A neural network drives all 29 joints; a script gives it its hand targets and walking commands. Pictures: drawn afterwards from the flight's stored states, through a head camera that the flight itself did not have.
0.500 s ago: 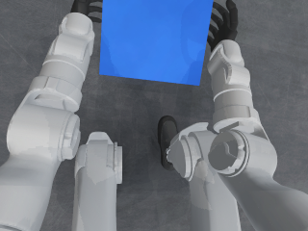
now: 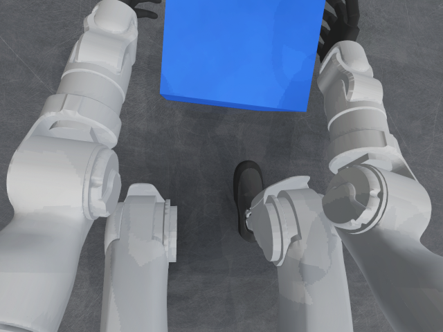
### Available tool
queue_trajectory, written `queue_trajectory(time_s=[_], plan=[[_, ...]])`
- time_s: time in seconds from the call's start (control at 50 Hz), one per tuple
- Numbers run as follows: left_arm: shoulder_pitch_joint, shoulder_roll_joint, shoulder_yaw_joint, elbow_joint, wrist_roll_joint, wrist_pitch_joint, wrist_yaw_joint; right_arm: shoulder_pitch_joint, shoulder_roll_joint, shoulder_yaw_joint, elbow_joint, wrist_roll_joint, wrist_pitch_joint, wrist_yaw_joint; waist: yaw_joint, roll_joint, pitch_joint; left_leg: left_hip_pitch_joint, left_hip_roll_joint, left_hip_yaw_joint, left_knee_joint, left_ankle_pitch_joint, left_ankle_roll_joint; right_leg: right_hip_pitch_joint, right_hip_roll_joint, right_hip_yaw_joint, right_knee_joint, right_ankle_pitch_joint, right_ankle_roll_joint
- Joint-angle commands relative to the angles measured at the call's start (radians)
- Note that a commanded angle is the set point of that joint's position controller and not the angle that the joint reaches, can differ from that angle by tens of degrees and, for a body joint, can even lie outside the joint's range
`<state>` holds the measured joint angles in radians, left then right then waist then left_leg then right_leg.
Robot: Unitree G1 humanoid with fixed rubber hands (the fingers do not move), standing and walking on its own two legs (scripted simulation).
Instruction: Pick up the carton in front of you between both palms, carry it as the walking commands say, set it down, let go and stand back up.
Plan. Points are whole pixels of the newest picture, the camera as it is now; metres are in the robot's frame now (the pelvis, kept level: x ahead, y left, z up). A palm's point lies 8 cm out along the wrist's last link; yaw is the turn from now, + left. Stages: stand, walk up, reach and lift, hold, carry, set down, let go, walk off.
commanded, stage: set down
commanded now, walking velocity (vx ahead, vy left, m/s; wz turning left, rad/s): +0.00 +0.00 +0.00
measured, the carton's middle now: (228, 47) +0.53 -0.05 -0.25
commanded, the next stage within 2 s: let go in 1.68 s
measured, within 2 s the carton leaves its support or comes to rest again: neither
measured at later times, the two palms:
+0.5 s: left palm (113, 20) +0.54 +0.13 -0.20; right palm (338, 63) +0.49 -0.21 -0.17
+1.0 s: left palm out of the picture +0.57 +0.15 -0.07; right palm (377, 71) +0.47 -0.22 -0.08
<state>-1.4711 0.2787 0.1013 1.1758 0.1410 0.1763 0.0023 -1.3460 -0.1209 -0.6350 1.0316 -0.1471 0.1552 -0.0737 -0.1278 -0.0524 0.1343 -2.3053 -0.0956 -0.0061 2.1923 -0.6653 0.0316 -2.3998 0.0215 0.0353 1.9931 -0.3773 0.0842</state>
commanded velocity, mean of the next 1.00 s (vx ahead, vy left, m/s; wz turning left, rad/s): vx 0.00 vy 0.00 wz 0.00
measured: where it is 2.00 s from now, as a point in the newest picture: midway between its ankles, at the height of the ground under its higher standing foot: (203, 235)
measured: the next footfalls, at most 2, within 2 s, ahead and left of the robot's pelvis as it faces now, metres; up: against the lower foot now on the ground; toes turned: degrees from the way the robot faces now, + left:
none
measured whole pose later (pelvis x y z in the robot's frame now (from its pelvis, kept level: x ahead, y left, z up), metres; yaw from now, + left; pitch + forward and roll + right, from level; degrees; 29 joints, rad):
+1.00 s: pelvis +0.00 -0.01 +0.05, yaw +1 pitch +43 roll -2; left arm -1.36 0.46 0.01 1.08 -0.09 0.13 -0.01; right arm -1.03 -0.09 -0.30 0.73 0.14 0.09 -0.22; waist -0.13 0.00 0.11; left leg -2.10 -0.07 -0.02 2.03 -0.68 0.01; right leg -2.22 0.04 0.03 1.86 -0.39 0.05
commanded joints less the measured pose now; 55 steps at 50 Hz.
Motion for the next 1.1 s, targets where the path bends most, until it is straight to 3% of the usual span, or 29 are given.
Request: queue_trajectory(time_s=[0.0, 0.16, 0.28, 0.32, 0.36, 0.4, 0.44, 0.54, 0.64, 0.78, 0.9, 0.98, 1.08], plan=[[-0.307, -0.618, -0.119, -0.08, -0.019, -0.051, -0.165, -0.219, 0.741, 0.227, 0.022, 0.054, -0.01, 0.184, 0.067, 0.204, -0.747, 0.258, 0.009, -0.052, -0.308, 0.316, 0.01, 0.545, 0.072, -0.096, 0.031, 0.194, -0.033], [-0.228, -0.563, -0.09, -0.042, 0.027, -0.043, -0.169, -0.182, 0.683, 0.214, 0.061, 0.055, -0.02, 0.176, 0.095, 0.196, -0.685, 0.241, 0.021, -0.056, -0.291, 0.325, 0.019, 0.517, 0.081, -0.089, 0.038, 0.198, -0.027], [-0.233, -0.489, -0.09, -0.049, 0.033, -0.052, -0.156, -0.128, 0.624, 0.183, 0.091, 0.054, -0.035, 0.156, 0.085, 0.2, -0.695, 0.261, 0.033, -0.056, -0.282, 0.338, 0.01, 0.539, 0.073, -0.1, 0.045, 0.214, -0.015], [-0.23, -0.378, -0.079, -0.048, 0.027, -0.062, -0.134, -0.072, 0.531, 0.152, 0.111, 0.049, -0.05, 0.133, 0.071, 0.202, -0.713, 0.278, 0.042, -0.056, -0.28, 0.335, 0.0, 0.563, 0.06, -0.108, 0.054, 0.218, -0.007], [-0.194, -0.147, -0.057, -0.044, 0.006, -0.08, -0.084, 0.03, 0.329, 0.099, 0.14, 0.046, -0.076, 0.083, 0.051, 0.205, -0.731, 0.31, 0.058, -0.057, -0.282, 0.333, -0.015, 0.594, 0.041, -0.118, 0.056, 0.223, 0.001], [-0.135, 0.114, -0.06, -0.044, -0.034, -0.108, -0.013, 0.122, 0.06, 0.077, 0.156, 0.09, -0.118, 0.013, 0.044, 0.21, -0.74, 0.337, 0.071, -0.066, -0.287, 0.328, -0.025, 0.618, 0.023, -0.119, 0.056, 0.229, 0.003], [-0.153, 0.219, -0.097, -0.054, -0.102, -0.131, 0.031, 0.124, -0.064, 0.124, 0.138, 0.167, -0.162, -0.037, 0.031, 0.212, -0.751, 0.331, 0.081, -0.078, -0.292, 0.321, -0.031, 0.636, 0.009, -0.115, 0.051, 0.244, -0.002], [-0.295, 0.198, -0.222, -0.158, -0.248, -0.163, 0.025, -0.035, -0.102, 0.289, 0.091, 0.374, -0.217, -0.046, 0.009, 0.272, -0.833, 0.4, 0.109, -0.112, -0.274, 0.373, -0.03, 0.61, -0.016, -0.094, 0.056, 0.301, -0.019], [-0.331, 0.232, -0.245, -0.197, -0.291, -0.139, 0.014, -0.072, -0.127, 0.355, -0.006, 0.441, -0.21, -0.05, 0.012, 0.282, -0.966, 0.544, 0.115, -0.093, -0.269, 0.351, -0.03, 0.65, -0.023, -0.096, 0.029, 0.292, -0.016], [-0.254, 0.278, -0.171, -0.247, -0.262, -0.088, 0.01, 0.086, -0.127, 0.36, -0.23, 0.398, -0.148, -0.109, 0.002, 0.26, -1.227, 0.684, 0.077, -0.015, -0.339, 0.291, -0.024, 0.882, 0.012, -0.127, -0.062, 0.269, -0.023], [-0.165, 0.287, -0.083, -0.206, -0.234, -0.055, -0.007, 0.111, -0.124, 0.307, -0.407, 0.283, -0.092, -0.149, -0.022, 0.168, -1.118, 0.591, 0.05, -0.007, -0.421, 0.219, -0.014, 0.908, 0.026, -0.143, -0.154, 0.21, -0.026], [-0.125, 0.29, -0.057, -0.178, -0.232, -0.067, -0.026, 0.142, -0.071, 0.326, -0.453, 0.266, -0.078, -0.151, -0.021, 0.128, -1.093, 0.531, 0.041, 0.008, -0.467, 0.23, -0.012, 0.985, 0.028, -0.136, -0.211, 0.247, -0.02], [-0.097, 0.305, -0.036, -0.192, -0.217, -0.069, -0.054, 0.213, -0.016, 0.349, -0.47, 0.266, -0.051, -0.148, -0.015, 0.145, -1.116, 0.538, 0.035, 0.028, -0.539, 0.228, -0.015, 1.064, 0.035, -0.122, -0.296, 0.255, -0.016]])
